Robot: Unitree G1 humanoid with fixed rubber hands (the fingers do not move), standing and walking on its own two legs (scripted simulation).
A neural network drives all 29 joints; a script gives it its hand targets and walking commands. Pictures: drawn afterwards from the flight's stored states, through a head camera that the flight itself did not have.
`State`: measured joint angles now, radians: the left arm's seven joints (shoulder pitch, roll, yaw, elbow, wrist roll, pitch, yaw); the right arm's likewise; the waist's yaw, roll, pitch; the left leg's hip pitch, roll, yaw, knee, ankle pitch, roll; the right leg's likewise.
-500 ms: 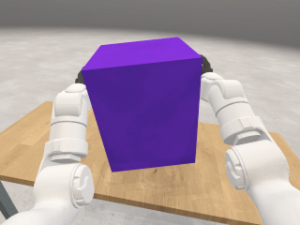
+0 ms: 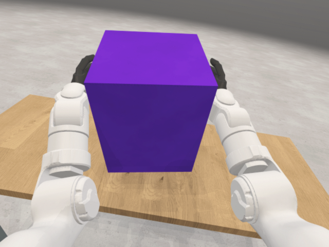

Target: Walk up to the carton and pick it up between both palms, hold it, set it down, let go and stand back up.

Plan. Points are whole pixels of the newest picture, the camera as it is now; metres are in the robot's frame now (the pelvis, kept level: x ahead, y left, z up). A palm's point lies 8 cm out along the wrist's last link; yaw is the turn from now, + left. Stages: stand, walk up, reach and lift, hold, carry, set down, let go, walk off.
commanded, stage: set down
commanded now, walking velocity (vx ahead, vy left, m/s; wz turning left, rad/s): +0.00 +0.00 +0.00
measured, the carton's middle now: (151, 105) +0.40 -0.03 +0.22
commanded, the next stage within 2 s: none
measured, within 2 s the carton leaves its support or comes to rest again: neither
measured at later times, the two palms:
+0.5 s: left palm (95, 98) +0.43 +0.11 +0.23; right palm (221, 109) +0.36 -0.20 +0.24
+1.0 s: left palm (104, 107) +0.44 +0.09 +0.19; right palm (222, 123) +0.36 -0.21 +0.20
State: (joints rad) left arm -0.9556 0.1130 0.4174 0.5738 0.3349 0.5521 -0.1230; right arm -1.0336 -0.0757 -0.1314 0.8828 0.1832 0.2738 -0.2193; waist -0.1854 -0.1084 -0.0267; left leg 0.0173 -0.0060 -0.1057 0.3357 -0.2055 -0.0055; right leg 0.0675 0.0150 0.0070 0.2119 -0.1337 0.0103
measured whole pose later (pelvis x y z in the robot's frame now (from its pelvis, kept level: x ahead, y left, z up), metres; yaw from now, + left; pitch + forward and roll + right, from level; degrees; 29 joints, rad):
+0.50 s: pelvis +0.01 +0.01 +0.00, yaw -1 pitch -9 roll -1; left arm -0.87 0.05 0.39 0.51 0.34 0.51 -0.10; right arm -0.88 -0.06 -0.14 0.75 0.14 0.20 -0.19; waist -0.20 -0.10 0.02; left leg 0.04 -0.02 -0.07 0.33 -0.22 0.01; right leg 0.07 0.00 0.02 0.23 -0.15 0.03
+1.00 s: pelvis +0.01 +0.01 +0.00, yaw -2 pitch -7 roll -1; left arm -0.87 0.06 0.36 0.64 0.32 0.39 -0.08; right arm -0.80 -0.01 -0.24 0.75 0.05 0.11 -0.18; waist -0.22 -0.10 0.03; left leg 0.00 -0.02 -0.05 0.32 -0.21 0.02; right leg 0.03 -0.01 0.00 0.23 -0.14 0.03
